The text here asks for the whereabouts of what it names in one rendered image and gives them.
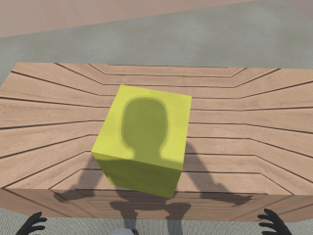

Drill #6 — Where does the left robot hand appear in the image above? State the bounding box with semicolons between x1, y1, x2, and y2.
16;211;47;235

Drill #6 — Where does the carton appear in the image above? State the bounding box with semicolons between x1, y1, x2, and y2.
91;84;192;199

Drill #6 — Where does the pedestal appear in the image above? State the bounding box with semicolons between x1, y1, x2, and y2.
0;62;313;223

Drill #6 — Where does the right robot hand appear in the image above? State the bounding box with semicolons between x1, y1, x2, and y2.
257;209;292;235

